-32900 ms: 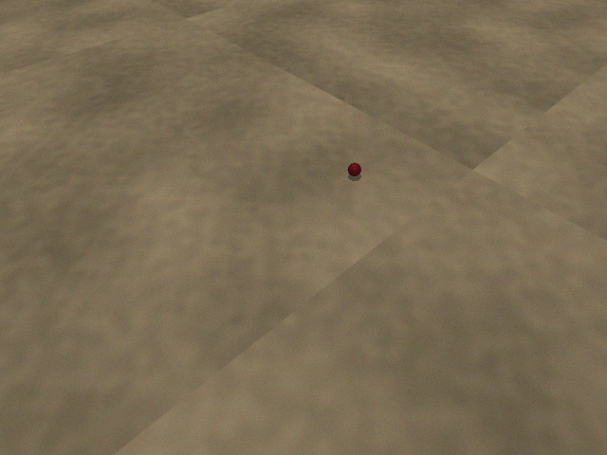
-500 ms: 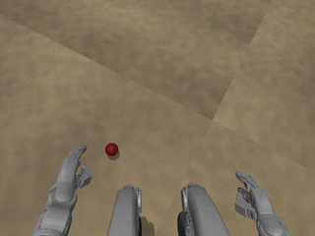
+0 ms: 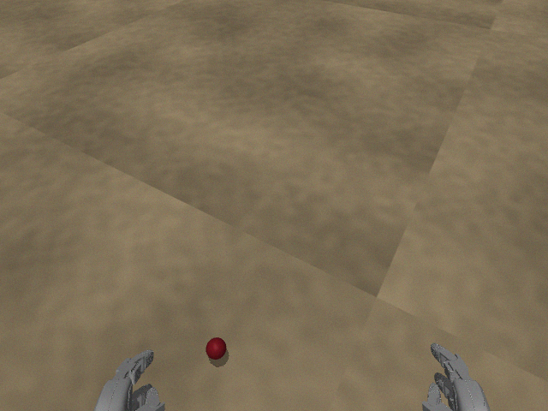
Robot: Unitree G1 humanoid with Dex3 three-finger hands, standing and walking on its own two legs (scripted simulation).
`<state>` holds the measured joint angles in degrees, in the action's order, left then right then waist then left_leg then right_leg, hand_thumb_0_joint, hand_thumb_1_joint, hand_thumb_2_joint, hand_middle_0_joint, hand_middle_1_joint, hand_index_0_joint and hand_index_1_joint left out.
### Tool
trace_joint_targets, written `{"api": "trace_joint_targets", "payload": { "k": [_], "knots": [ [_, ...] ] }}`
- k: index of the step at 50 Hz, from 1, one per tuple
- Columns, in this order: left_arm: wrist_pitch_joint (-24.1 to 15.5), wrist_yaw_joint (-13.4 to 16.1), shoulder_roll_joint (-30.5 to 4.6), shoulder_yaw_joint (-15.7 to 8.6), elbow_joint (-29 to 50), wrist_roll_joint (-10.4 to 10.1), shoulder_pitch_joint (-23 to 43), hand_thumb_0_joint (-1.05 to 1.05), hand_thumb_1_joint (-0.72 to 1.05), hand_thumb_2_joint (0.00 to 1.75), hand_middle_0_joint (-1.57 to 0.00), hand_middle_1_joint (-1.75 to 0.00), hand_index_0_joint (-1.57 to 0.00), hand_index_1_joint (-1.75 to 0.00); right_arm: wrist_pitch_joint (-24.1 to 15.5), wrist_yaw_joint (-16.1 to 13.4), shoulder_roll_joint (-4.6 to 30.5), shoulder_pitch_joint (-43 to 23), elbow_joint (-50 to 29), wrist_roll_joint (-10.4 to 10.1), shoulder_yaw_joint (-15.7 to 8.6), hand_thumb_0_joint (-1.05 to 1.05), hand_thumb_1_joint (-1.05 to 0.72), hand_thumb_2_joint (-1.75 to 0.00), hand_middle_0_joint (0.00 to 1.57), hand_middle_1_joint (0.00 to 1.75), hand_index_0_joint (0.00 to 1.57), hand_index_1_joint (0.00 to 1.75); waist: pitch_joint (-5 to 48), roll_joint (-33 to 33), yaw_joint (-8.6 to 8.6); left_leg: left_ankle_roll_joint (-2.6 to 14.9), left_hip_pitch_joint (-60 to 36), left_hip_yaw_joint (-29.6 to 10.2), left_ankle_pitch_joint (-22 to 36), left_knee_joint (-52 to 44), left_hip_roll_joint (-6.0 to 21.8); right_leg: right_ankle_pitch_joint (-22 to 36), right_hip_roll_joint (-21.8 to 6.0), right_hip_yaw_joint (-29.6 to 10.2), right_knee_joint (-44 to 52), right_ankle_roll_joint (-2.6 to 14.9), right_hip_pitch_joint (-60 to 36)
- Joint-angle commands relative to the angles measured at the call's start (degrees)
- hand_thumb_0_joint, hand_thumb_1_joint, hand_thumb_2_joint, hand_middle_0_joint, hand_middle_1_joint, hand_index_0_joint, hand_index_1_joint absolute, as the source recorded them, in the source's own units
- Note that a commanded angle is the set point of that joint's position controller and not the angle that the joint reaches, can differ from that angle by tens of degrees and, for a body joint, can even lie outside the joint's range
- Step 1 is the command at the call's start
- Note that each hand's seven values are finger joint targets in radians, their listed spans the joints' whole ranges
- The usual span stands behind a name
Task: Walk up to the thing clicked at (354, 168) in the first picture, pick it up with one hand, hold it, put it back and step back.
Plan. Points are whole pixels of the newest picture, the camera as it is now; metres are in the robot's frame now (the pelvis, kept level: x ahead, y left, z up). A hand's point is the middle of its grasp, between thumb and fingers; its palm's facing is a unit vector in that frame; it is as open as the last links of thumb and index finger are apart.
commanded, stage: home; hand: left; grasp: from above
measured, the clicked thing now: (216, 348) +0.47 +0.21 -0.68
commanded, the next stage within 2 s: none
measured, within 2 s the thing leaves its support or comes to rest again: neither
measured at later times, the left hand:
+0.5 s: hand out of the picture +0.16 +0.18 -0.04, palm faces +0.05 -0.98 -0.20, open 7.4 cm
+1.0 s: hand out of the picture +0.16 +0.18 -0.04, palm faces +0.05 -0.98 -0.20, open 7.4 cm
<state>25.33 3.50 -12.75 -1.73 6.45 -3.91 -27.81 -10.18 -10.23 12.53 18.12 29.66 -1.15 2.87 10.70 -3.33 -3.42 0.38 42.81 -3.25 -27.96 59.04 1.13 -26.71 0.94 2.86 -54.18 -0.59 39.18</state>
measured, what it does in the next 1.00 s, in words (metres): stands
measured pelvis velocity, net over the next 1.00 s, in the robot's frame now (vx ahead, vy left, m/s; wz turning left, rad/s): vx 0.00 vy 0.00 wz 0.01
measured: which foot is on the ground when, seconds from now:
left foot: down 0.00-1.00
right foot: down 0.00-1.00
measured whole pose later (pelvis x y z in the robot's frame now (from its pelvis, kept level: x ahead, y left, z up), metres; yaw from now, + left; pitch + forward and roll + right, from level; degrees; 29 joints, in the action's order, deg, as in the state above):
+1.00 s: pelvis +0.00 +0.00 +0.00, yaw +0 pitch +9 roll -3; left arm 25.8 1.1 -13.1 -1.2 6.7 -2.8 -28.4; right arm -14.0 -10.2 12.9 16.9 31.2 -0.1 2.2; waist 9.4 -2.7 -2.2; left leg 0.2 38.8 -3.1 -27.6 57.4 0.9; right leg -26.7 0.7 2.7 -53.1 -0.5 35.4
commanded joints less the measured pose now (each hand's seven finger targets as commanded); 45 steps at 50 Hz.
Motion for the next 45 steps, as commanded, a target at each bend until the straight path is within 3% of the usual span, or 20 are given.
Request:
{"api": "trace_joint_targets", "payload": {
  "k": [1, 6, 13, 18, 20, 39, 41, 43, 45],
  "knots": [
    [-2.2, -0.8, -5.3, -3.0, 11.3, 0.5, 0.6, 0.00, 0.90, 0.90, -0.20, -0.30, -0.20, -0.30, -4.5, -1.2, 6.5, -4.5, -9.2, 0.3, -3.1, 0.00, -0.90, -0.90, 0.20, 0.30, 0.20, 0.30, 1.6, 0.8, -0.02, 0.64, -8.3, -0.5, 10.7, -12.0, -0.8, 9.0, 1.3, 1.5, 9.7, 1.00, -3.4],
    [-2.5, -1.8, -5.6, -3.3, 10.9, 0.8, 1.8, 0.00, 0.90, 0.90, -0.20, -0.30, -0.20, -0.30, -5.9, -1.2, 6.8, -4.9, -9.1, 0.6, -3.4, 0.00, -0.90, -0.90, 0.20, 0.30, 0.20, 0.30, -0.1, 1.2, -0.11, 0.78, -8.1, 0.1, 9.0, -12.2, -1.0, 7.2, 0.9, 1.3, 10.4, 0.88, -3.1],
    [-2.7, -2.0, -6.1, -3.4, 12.5, 1.4, 1.8, 0.00, 0.90, 0.90, -0.20, -0.30, -0.20, -0.30, -7.0, -1.1, 6.9, -5.1, -8.4, 0.7, -3.5, 0.00, -0.90, -0.90, 0.20, 0.30, 0.20, 0.30, 3.0, 0.0, 0.54, 0.71, -10.2, 0.8, 11.8, -11.2, -1.5, 10.3, 0.5, 0.6, 10.0, 0.79, -5.0],
    [-2.8, -1.8, -6.1, -3.6, 11.1, 1.6, 0.4, 0.00, 0.90, 0.90, -0.20, -0.30, -0.20, -0.30, -7.0, -1.1, 7.0, -5.3, -8.2, 0.8, -3.6, 0.00, -0.90, -0.90, 0.20, 0.30, 0.20, 0.30, 1.8, 0.7, 1.21, 0.50, -9.8, 0.0, 12.2, -11.8, -1.2, 10.2, 0.9, 1.1, 9.5, 0.85, -5.0],
    [-3.0, -1.9, -6.1, -3.4, 11.8, 1.5, 1.5, 0.00, 0.90, 0.90, -0.20, -0.30, -0.20, -0.30, -7.0, -1.0, 7.1, -5.3, -8.0, 0.9, -3.6, 0.00, -0.90, -0.90, 0.20, 0.30, 0.20, 0.30, 2.4, -1.3, 0.81, 0.34, -10.4, -0.1, 11.9, -12.1, -1.1, 9.9, 0.9, 1.0, 9.3, 1.05, -4.7],
    [-2.6, -1.9, -5.7, -3.1, 10.4, 1.2, -0.1, 0.00, 0.90, 0.90, -0.20, -0.30, -0.20, -0.30, -7.2, -1.1, 7.1, -4.7, -7.5, 0.9, -3.9, 0.00, -0.90, -0.90, 0.20, 0.30, 0.20, 0.30, 3.4, 1.2, 0.99, 0.35, -10.7, 0.0, 16.5, -10.9, -0.8, 13.7, 0.9, 0.9, 8.6, 0.90, -6.1],
    [-2.9, -1.7, -7.0, -3.7, 12.2, 1.2, 1.8, 0.00, 0.90, 0.90, -0.20, -0.30, -0.20, -0.30, -7.0, -1.2, 7.2, -4.6, -7.2, 0.8, -3.8, 0.00, -0.90, -0.90, 0.20, 0.30, 0.20, 0.30, 2.6, 0.8, 1.10, 0.53, -10.2, 0.3, 14.8, -11.0, -1.0, 12.7, 0.7, 0.7, 9.3, 0.78, -5.6],
    [-2.3, -2.0, -4.9, -2.5, 9.0, 1.3, -0.2, 0.00, 0.90, 0.90, -0.20, -0.30, -0.20, -0.30, -7.2, -1.1, 7.0, -5.0, -7.6, 0.9, -3.7, 0.00, -0.90, -0.90, 0.20, 0.30, 0.20, 0.30, 1.3, 1.7, 1.04, 0.57, -9.1, 0.1, 12.8, -11.2, -1.0, 11.0, 0.7, 0.9, 9.5, 0.75, -5.3],
    [-2.3, -1.9, -6.5, -3.6, 11.2, 1.3, 0.6, 0.00, 0.90, 0.90, -0.20, -0.30, -0.20, -0.30, -7.1, -1.1, 7.2, -5.3, -7.6, 0.7, -3.8, 0.00, -0.90, -0.90, 0.20, 0.30, 0.20, 0.30, 1.8, 0.1, 1.77, 0.48, -9.6, 0.3, 12.6, -11.7, -0.9, 10.6, 0.7, 0.9, 9.5, 0.87, -5.2]
  ]
}}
